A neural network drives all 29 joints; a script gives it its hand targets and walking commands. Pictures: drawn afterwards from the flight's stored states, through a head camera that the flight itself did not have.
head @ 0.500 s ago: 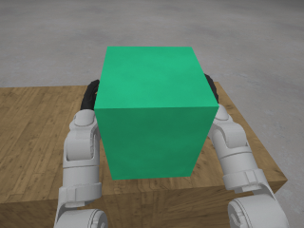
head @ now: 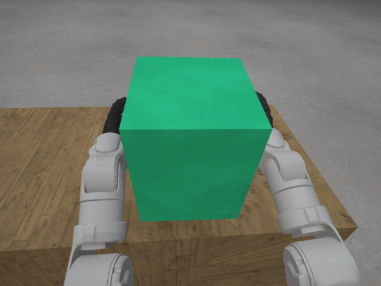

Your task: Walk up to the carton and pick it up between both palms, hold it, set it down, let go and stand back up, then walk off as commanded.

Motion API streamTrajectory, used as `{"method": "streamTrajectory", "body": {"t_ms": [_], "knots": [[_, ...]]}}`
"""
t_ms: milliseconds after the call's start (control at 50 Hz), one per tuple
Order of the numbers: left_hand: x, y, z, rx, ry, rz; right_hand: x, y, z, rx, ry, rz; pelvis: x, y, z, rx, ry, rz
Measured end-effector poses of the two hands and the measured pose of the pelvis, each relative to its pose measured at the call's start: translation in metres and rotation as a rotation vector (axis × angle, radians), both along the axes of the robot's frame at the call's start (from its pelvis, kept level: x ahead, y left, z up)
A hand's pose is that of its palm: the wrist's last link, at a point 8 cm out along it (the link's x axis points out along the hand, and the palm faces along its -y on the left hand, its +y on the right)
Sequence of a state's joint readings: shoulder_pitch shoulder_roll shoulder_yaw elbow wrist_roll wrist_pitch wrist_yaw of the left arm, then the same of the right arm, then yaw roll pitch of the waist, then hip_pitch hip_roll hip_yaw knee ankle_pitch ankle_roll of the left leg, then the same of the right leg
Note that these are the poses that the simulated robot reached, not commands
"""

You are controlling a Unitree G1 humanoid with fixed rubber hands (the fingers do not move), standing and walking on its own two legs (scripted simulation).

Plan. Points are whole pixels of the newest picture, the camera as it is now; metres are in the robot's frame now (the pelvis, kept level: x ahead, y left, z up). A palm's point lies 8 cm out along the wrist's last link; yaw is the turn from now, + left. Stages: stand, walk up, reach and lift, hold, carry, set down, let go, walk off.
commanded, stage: hold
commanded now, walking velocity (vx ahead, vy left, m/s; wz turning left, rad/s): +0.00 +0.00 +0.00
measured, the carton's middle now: (189, 141) +0.36 +0.00 +0.18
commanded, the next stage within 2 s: none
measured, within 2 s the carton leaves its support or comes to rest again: neither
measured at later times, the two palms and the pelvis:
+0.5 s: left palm (117, 137) +0.37 +0.14 +0.19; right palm (262, 131) +0.37 -0.15 +0.19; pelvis +0.01 +0.00 +0.00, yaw +0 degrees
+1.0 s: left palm (116, 136) +0.37 +0.14 +0.19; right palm (262, 130) +0.37 -0.15 +0.20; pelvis +0.01 +0.00 +0.00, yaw +0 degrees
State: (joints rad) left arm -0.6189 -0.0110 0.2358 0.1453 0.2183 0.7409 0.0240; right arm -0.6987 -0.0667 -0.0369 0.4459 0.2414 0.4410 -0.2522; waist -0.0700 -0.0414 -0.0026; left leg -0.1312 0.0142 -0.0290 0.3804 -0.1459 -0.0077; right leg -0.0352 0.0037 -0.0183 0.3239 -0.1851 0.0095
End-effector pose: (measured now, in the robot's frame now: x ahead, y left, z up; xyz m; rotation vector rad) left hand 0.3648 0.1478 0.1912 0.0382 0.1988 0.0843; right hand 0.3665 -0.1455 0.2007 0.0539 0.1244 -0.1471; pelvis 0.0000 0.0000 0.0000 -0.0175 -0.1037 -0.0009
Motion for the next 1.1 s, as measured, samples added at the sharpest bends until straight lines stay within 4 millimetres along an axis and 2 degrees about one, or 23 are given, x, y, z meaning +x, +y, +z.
{"method": "streamTrajectory", "body": {"t_ms": [540, 1100], "knots": [[0.0029, -0.0056, -0.0044, 0.008, 0.002, -0.004, 0.0013, -0.0055, -0.0062, 0.009, 0.001, -0.005, 0.0060, 0.0008, -0.0001, -0.001, -0.001, -0.007], [-0.0001, -0.0025, -0.0007, 0.000, -0.001, 0.000, -0.0006, -0.0026, -0.0015, 0.008, -0.002, -0.002, 0.0034, 0.0012, -0.0004, -0.001, -0.002, -0.007]]}}
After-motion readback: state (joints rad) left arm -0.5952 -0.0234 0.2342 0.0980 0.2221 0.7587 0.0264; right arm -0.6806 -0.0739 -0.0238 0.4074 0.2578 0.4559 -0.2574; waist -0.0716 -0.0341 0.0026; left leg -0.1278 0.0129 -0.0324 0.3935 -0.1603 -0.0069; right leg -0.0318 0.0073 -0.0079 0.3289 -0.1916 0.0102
